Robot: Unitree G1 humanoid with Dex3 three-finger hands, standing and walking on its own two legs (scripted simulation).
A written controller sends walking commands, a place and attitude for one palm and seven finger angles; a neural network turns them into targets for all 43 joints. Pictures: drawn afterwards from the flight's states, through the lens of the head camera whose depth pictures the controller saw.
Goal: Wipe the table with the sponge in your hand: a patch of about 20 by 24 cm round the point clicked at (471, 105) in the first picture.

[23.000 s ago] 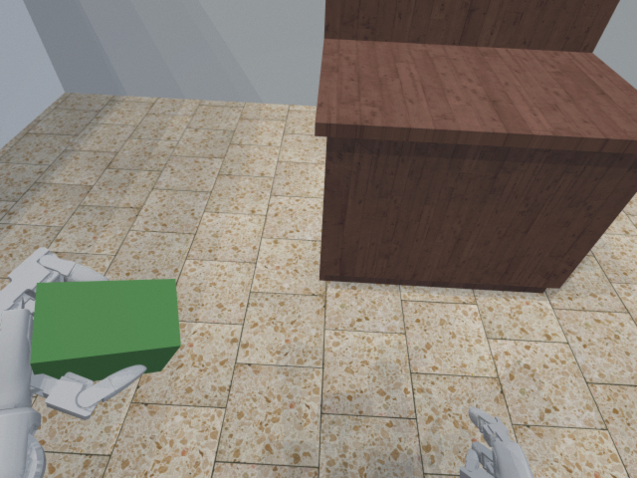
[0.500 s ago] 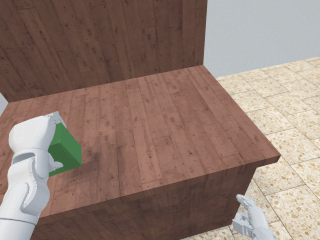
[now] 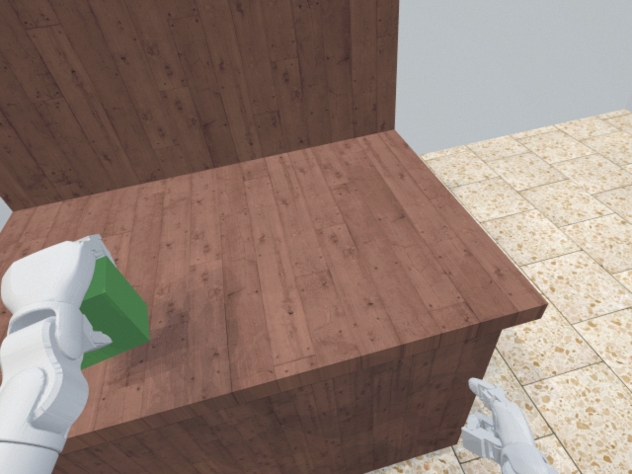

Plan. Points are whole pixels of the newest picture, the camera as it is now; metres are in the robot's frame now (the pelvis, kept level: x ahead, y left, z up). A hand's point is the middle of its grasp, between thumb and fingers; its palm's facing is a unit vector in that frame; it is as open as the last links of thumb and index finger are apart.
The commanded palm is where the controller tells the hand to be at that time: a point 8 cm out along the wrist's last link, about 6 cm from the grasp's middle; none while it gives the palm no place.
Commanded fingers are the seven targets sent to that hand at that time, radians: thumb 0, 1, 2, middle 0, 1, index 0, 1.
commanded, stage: move the sponge above the wiping area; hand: left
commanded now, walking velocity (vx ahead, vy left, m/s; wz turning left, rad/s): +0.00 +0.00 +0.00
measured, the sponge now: (95, 323) +0.25 +0.34 +0.09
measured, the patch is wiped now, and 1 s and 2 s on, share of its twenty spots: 0.00 0.00 0.10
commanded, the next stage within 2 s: lower the sponge onto the table in 0.22 s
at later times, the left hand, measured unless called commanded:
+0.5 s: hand (95, 305) +0.25 +0.32 +0.12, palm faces +0.05 -0.08 -1.00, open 10.5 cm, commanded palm +0.21 +0.30 +0.18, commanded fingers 0.00 0.10 1.30 -1.20 -1.60 -1.20 -1.60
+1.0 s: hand (122, 328) +0.24 +0.30 +0.09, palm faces -0.06 -0.11 -0.99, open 10.5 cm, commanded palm +0.22 +0.29 +0.16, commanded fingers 0.00 0.10 1.30 -1.20 -1.60 -1.20 -1.60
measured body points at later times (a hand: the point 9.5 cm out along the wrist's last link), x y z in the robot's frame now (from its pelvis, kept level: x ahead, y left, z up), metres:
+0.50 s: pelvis +0.00 +0.00 +0.00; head -0.03 -0.06 +0.44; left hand +0.24 +0.32 +0.18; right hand +0.23 -0.21 -0.10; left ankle +0.03 +0.12 -0.74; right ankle +0.01 -0.09 -0.74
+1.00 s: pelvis +0.00 +0.01 +0.00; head -0.02 -0.05 +0.45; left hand +0.24 +0.30 +0.14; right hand +0.24 -0.19 -0.09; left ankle +0.03 +0.12 -0.74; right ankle +0.01 -0.09 -0.74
